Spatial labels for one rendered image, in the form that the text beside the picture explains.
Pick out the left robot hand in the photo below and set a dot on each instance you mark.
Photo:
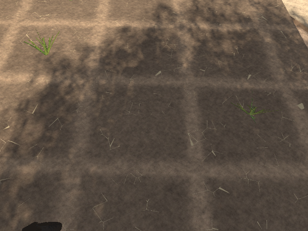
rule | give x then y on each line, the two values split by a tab
44	226

